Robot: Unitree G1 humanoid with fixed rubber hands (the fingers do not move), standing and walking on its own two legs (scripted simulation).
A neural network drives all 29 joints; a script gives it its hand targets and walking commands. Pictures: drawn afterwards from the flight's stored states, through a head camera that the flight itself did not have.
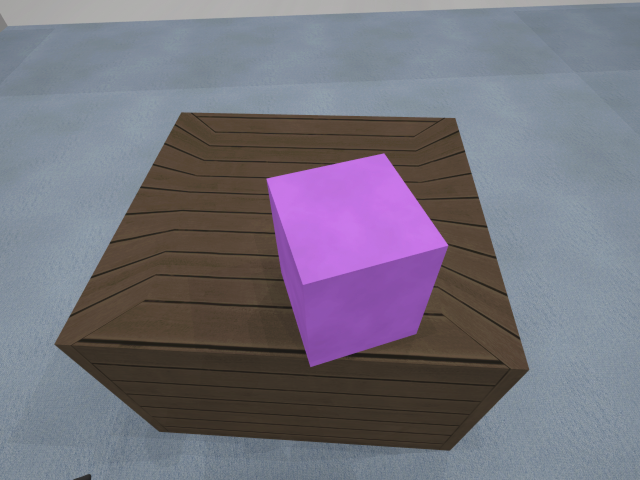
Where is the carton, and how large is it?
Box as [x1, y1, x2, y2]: [266, 154, 447, 366]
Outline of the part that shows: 384,154 374,155 266,179 281,272 310,366 414,334 417,330 444,256 447,244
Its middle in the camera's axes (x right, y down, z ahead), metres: +0.04 +0.04 +0.65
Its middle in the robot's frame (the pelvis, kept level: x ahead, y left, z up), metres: +0.48 -0.03 -0.05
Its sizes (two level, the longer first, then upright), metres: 0.210 0.200 0.250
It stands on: a pedestal, 0.57 m high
